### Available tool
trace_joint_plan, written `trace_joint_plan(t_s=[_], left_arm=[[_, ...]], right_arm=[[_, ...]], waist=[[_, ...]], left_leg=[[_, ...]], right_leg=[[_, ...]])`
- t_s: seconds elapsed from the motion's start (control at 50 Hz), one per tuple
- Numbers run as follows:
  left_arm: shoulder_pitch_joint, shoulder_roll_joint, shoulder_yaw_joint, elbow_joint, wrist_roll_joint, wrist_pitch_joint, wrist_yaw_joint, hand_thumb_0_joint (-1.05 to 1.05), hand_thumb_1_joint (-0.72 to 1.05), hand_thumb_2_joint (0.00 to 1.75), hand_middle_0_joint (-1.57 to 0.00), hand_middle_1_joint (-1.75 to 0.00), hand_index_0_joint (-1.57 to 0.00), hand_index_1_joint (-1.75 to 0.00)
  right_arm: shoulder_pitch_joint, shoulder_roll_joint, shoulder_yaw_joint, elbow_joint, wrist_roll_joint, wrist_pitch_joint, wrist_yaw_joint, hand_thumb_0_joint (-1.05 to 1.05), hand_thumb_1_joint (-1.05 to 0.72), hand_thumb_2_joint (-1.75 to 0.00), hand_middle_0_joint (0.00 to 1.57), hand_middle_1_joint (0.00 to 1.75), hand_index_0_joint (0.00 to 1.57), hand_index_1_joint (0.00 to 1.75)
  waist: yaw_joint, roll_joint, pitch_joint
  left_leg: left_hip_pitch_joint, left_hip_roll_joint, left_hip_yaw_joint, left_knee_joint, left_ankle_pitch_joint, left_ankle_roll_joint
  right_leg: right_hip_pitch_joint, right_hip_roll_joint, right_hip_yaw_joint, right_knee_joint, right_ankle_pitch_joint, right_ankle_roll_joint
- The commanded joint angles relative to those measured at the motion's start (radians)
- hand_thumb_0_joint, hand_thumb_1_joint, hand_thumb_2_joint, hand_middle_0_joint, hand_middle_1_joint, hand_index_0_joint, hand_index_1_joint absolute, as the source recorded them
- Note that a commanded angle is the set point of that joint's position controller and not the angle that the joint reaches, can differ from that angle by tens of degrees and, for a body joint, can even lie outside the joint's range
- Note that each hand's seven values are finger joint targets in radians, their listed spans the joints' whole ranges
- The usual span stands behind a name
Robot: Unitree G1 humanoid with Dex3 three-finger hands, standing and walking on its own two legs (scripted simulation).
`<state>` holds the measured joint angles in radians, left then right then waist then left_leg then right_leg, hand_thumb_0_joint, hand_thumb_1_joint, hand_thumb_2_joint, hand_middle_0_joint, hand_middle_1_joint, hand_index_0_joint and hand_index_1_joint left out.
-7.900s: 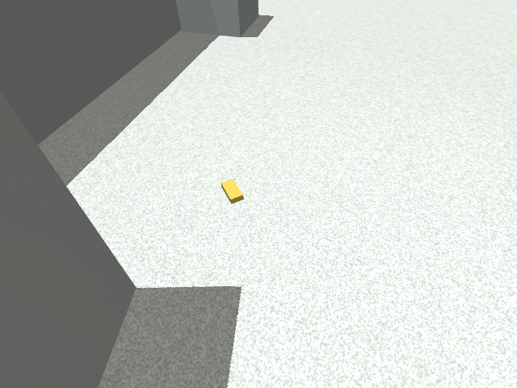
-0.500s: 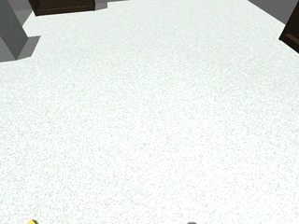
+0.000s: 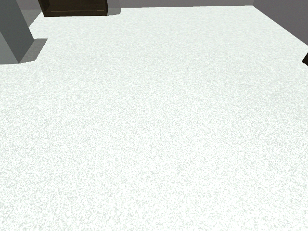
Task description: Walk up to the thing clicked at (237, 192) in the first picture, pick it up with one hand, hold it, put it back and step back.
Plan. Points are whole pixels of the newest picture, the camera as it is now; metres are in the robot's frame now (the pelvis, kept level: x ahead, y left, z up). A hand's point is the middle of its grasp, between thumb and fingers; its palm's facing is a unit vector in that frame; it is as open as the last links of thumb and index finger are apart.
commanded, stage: walk up
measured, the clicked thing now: out of the picture +0.09 +0.68 -0.74
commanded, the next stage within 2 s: stand in 1.38 s
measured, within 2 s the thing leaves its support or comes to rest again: neither
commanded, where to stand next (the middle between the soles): +0.23 -0.02 m, yaw -1 degrees
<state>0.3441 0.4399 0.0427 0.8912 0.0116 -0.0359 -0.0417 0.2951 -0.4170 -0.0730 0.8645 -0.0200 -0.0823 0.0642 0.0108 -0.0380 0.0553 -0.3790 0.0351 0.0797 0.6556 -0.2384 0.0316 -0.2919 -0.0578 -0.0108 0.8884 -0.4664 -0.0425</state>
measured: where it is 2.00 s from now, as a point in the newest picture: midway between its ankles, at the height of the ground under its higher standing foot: outside the picture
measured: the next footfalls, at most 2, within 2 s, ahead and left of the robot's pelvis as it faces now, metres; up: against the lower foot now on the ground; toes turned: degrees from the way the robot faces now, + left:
right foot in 0.36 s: +0.24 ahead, -0.13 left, +0.00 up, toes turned -4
left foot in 0.64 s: +0.21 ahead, +0.11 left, +0.00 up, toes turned +1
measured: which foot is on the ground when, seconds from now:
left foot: down 0.00-0.38, up 0.40-0.62, down 0.64-1.00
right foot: up 0.00-0.34, down 0.36-1.00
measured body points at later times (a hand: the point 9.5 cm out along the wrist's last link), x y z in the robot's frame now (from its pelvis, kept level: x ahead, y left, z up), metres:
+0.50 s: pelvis +0.12 -0.03 +0.00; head +0.16 -0.05 +0.45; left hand +0.24 +0.27 -0.10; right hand +0.16 -0.34 -0.13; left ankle +0.10 +0.10 -0.68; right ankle +0.20 -0.13 -0.72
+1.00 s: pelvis +0.16 -0.01 +0.02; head +0.17 +0.00 +0.47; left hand +0.22 +0.29 -0.12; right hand +0.26 -0.32 -0.10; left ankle +0.17 +0.11 -0.72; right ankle +0.20 -0.13 -0.72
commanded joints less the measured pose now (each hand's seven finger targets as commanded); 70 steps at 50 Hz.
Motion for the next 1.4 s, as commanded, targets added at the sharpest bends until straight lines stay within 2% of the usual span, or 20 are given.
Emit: trace_joint_plan(t_s=[0.0, 0.06, 0.16, 0.26, 0.32, 0.34, 0.36, 0.38, 0.4, 0.48, 0.54, 0.58, 0.62, 0.64, 0.66, 0.76, 0.86, 1.0, 1.18, 1.38], left_arm=[[-0.018, 0.208, 0.055, -0.074, -0.014, -0.037, 0.022, 0.0, 0.9, 0.9, -0.2, -0.3, -0.2, -0.3], [0.036, 0.191, 0.053, -0.038, -0.008, -0.027, 0.006, 0.0, 0.9, 0.9, -0.2, -0.3, -0.2, -0.3], [-0.087, 0.155, 0.052, -0.086, 0.002, -0.018, -0.014, 0.0, 0.9, 0.9, -0.2, -0.3, -0.2, -0.3], [-0.103, 0.106, 0.043, -0.068, 0.0, -0.02, 0.004, 0.0, 0.9, 0.9, -0.2, -0.3, -0.2, -0.3], [-0.037, 0.139, 0.054, -0.038, 0.004, -0.03, 0.019, 0.0, 0.9, 0.9, -0.2, -0.3, -0.2, -0.3], [-0.011, 0.193, 0.071, -0.042, 0.011, -0.036, 0.027, 0.0, 0.9, 0.9, -0.2, -0.3, -0.2, -0.3], [-0.006, 0.253, 0.084, -0.059, 0.007, -0.04, 0.033, 0.0, 0.9, 0.9, -0.2, -0.3, -0.2, -0.3], [-0.026, 0.281, 0.085, -0.056, -0.003, -0.033, 0.032, 0.0, 0.9, 0.9, -0.2, -0.3, -0.2, -0.3], [-0.034, 0.261, 0.081, -0.059, -0.012, -0.027, 0.036, 0.0, 0.9, 0.9, -0.2, -0.3, -0.2, -0.3], [-0.141, 0.198, 0.051, -0.071, 0.005, -0.021, 0.044, 0.0, 0.9, 0.9, -0.2, -0.3, -0.2, -0.3], [-0.18, 0.189, 0.047, -0.062, 0.008, -0.01, 0.043, 0.0, 0.9, 0.9, -0.2, -0.3, -0.2, -0.3], [-0.233, 0.18, 0.04, -0.06, -0.004, 0.005, 0.04, 0.0, 0.9, 0.9, -0.2, -0.3, -0.2, -0.3], [-0.24, 0.134, 0.019, -0.05, -0.014, 0.017, 0.036, 0.0, 0.9, 0.9, -0.2, -0.3, -0.2, -0.3], [-0.227, 0.103, 0.01, -0.04, -0.02, 0.023, 0.034, 0.0, 0.9, 0.9, -0.2, -0.3, -0.2, -0.3], [-0.22, 0.123, 0.017, -0.004, -0.022, 0.027, 0.035, 0.0, 0.9, 0.9, -0.2, -0.3, -0.2, -0.3], [-0.249, 0.141, 0.016, 0.078, -0.016, 0.005, 0.03, 0.0, 0.9, 0.9, -0.2, -0.3, -0.2, -0.3], [-0.277, 0.133, 0.001, 0.136, -0.02, 0.003, 0.03, 0.0, 0.9, 0.9, -0.2, -0.3, -0.2, -0.3], [-0.297, 0.119, -0.003, 0.194, -0.021, 0.007, 0.03, 0.0, 0.9, 0.9, -0.2, -0.3, -0.2, -0.3], [-0.31, 0.112, 0.0, 0.221, -0.013, 0.005, 0.034, 0.0, 0.9, 0.9, -0.2, -0.3, -0.2, -0.3], [-0.319, 0.123, -0.001, 0.221, -0.002, 0.001, 0.042, 0.0, 0.9, 0.9, -0.2, -0.3, -0.2, -0.3]], right_arm=[[0.096, -0.279, -0.067, -0.061, 0.014, -0.021, -0.038, 0.0, -0.9, -0.9, 0.2, 0.3, 0.2, 0.3], [0.061, -0.253, -0.055, -0.068, 0.016, -0.029, -0.043, 0.0, -0.9, -0.9, 0.2, 0.3, 0.2, 0.3], [0.112, -0.261, -0.059, -0.076, 0.014, -0.025, -0.045, 0.0, -0.9, -0.9, 0.2, 0.3, 0.2, 0.3], [0.053, -0.23, -0.034, -0.09, 0.015, -0.001, -0.055, 0.0, -0.9, -0.9, 0.2, 0.3, 0.2, 0.3], [0.02, -0.192, -0.013, -0.094, 0.028, 0.016, -0.061, 0.0, -0.9, -0.9, 0.2, 0.3, 0.2, 0.3], [0.054, -0.148, 0.005, -0.096, 0.032, 0.015, -0.062, 0.0, -0.9, -0.9, 0.2, 0.3, 0.2, 0.3], [0.124, -0.086, 0.029, -0.096, 0.03, 0.019, -0.062, 0.0, -0.9, -0.9, 0.2, 0.3, 0.2, 0.3], [0.092, -0.188, -0.005, -0.064, 0.022, 0.037, -0.077, 0.0, -0.9, -0.9, 0.2, 0.3, 0.2, 0.3], [0.082, -0.211, -0.01, -0.042, 0.02, 0.043, -0.083, 0.0, -0.9, -0.9, 0.2, 0.3, 0.2, 0.3], [0.098, -0.179, 0.0, 0.023, 0.022, 0.04, -0.074, 0.0, -0.9, -0.9, 0.2, 0.3, 0.2, 0.3], [0.077, -0.15, 0.004, 0.058, 0.014, 0.039, -0.074, 0.0, -0.9, -0.9, 0.2, 0.3, 0.2, 0.3], [0.071, -0.147, 0.0, 0.085, 0.012, 0.038, -0.077, 0.0, -0.9, -0.9, 0.2, 0.3, 0.2, 0.3], [0.022, -0.176, -0.005, 0.085, -0.002, 0.032, -0.08, 0.0, -0.9, -0.9, 0.2, 0.3, 0.2, 0.3], [-0.05, -0.214, -0.008, 0.065, -0.006, 0.026, -0.08, 0.0, -0.9, -0.9, 0.2, 0.3, 0.2, 0.3], [-0.122, -0.246, -0.006, 0.06, 0.008, 0.023, -0.076, 0.0, -0.9, -0.9, 0.2, 0.3, 0.2, 0.3], [-0.161, -0.173, 0.037, 0.124, 0.014, 0.024, -0.066, 0.0, -0.9, -0.9, 0.2, 0.3, 0.2, 0.3], [-0.197, -0.176, 0.041, 0.162, 0.02, 0.024, -0.069, 0.0, -0.9, -0.9, 0.2, 0.3, 0.2, 0.3], [-0.239, -0.169, 0.042, 0.204, 0.024, 0.032, -0.073, 0.0, -0.9, -0.9, 0.2, 0.3, 0.2, 0.3], [-0.284, -0.161, 0.04, 0.231, 0.022, 0.041, -0.071, 0.0, -0.9, -0.9, 0.2, 0.3, 0.2, 0.3], [-0.289, -0.138, 0.039, 0.234, 0.008, 0.049, -0.064, 0.0, -0.9, -0.9, 0.2, 0.3, 0.2, 0.3]], waist=[[-0.043, 0.127, 0.017], [-0.018, 0.198, -0.013], [-0.061, 0.191, 0.006], [-0.028, 0.164, -0.012], [0.023, 0.066, -0.079], [0.039, -0.065, -0.129], [0.023, -0.225, -0.174], [0.039, -0.16, -0.137], [0.037, -0.11, -0.087], [-0.012, -0.132, -0.076], [-0.009, -0.149, -0.103], [-0.034, -0.116, -0.103], [-0.034, -0.028, -0.075], [-0.007, 0.054, -0.059], [0.019, 0.112, -0.032], [0.009, 0.107, -0.037], [0.002, 0.08, -0.101], [-0.001, 0.059, -0.121], [-0.003, 0.023, -0.116], [-0.005, 0.044, -0.09]], left_leg=[[0.286, 0.308, -0.482, -0.391, -0.121, 0.197], [0.219, 0.235, -0.264, -0.377, 0.078, 0.166], [0.276, 0.227, -0.196, -0.378, 0.176, 0.189], [0.161, 0.199, -0.097, -0.221, 0.518, 0.157], [0.087, 0.128, -0.058, -0.026, 0.319, 0.091], [0.017, 0.076, -0.017, 0.132, 0.17, 0.056], [-0.103, -0.015, -0.011, 0.299, -0.27, 0.01], [-0.127, -0.02, -0.072, 0.378, -0.406, 0.012], [-0.141, -0.001, -0.113, 0.412, -0.402, 0.006], [-0.054, 0.016, -0.092, 0.231, -0.248, -0.013], [0.067, -0.002, -0.056, 0.07, -0.18, -0.024], [0.187, -0.019, -0.03, -0.049, -0.028, -0.019], [0.236, 0.032, -0.12, -0.158, 0.038, 0.0], [0.182, 0.137, -0.292, -0.256, -0.071, 0.034], [0.008, 0.205, -0.369, -0.314, -0.206, 0.079], [0.044, 0.09, -0.212, -0.275, -0.068, 0.01], [0.167, 0.102, -0.195, -0.291, 0.1, 0.008], [0.221, 0.108, -0.179, -0.338, 0.172, -0.002], [0.249, 0.104, -0.166, -0.367, 0.17, -0.008], [0.205, 0.089, -0.164, -0.405, 0.051, -0.019]], right_leg=[[-0.389, -0.019, 0.117, 0.236, 0.051, -0.007], [-0.268, -0.037, 0.062, 0.123, 0.134, 0.02], [-0.285, -0.041, 0.006, -0.064, 0.197, 0.032], [-0.056, 0.013, -0.052, -0.218, 0.289, 0.02], [0.178, 0.048, -0.044, -0.392, 0.367, -0.012], [0.272, -0.059, 0.096, -0.443, 0.384, -0.05], [0.335, -0.308, 0.445, -0.53, 0.355, -0.145], [0.256, -0.359, 0.551, -0.55, 0.287, -0.257], [0.2, -0.339, 0.504, -0.555, 0.27, -0.259], [0.091, -0.196, 0.23, -0.517, 0.374, -0.172], [0.02, -0.182, 0.166, -0.466, 0.433, -0.161], [-0.082, -0.169, 0.141, -0.436, 0.283, -0.13], [-0.18, -0.142, 0.132, -0.42, 0.135, -0.057], [-0.189, -0.084, 0.111, -0.411, 0.039, -0.013], [-0.037, -0.022, 0.048, -0.347, 0.01, 0.007], [0.072, -0.079, 0.112, -0.489, 0.169, -0.012], [0.12, -0.073, 0.069, -0.52, 0.338, 0.007], [0.175, -0.087, 0.058, -0.568, 0.396, 0.022], [0.188, -0.094, 0.059, -0.618, 0.411, 0.033], [0.186, -0.093, 0.067, -0.643, 0.267, 0.038]])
